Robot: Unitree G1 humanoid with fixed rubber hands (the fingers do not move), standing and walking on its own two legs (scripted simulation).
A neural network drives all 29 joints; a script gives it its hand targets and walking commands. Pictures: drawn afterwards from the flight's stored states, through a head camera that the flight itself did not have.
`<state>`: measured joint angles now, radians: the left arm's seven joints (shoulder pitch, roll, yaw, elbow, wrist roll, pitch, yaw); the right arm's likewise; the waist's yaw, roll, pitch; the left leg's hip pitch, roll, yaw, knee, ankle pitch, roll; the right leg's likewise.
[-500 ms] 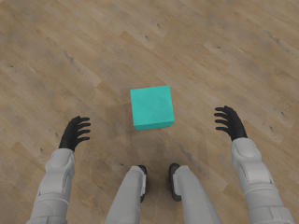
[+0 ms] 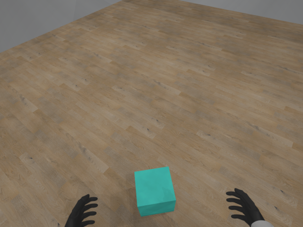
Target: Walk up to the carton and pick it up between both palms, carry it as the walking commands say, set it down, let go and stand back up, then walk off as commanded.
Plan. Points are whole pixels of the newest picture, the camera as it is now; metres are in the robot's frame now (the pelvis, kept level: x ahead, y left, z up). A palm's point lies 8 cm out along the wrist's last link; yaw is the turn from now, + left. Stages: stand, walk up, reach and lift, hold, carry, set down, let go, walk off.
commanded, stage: let go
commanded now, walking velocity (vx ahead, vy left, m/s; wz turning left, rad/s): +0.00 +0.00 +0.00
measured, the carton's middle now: (154, 191) +0.43 +0.03 -0.66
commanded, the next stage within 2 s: stand in 0.36 s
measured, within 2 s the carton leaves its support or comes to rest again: neither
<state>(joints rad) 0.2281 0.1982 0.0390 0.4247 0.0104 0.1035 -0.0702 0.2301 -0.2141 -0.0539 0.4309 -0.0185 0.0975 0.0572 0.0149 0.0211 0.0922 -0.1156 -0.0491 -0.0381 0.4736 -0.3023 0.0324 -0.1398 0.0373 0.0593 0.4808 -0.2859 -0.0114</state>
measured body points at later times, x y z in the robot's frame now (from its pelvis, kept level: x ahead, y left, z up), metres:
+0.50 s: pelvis +0.01 -0.01 -0.01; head -0.06 -0.01 +0.44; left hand +0.15 +0.26 -0.09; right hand +0.16 -0.28 -0.08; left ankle -0.03 +0.10 -0.74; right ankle -0.01 -0.11 -0.74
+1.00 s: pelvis -0.04 -0.02 +0.00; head -0.13 -0.02 +0.44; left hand +0.06 +0.26 -0.10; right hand +0.03 -0.30 -0.12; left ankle -0.03 +0.10 -0.74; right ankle -0.01 -0.11 -0.74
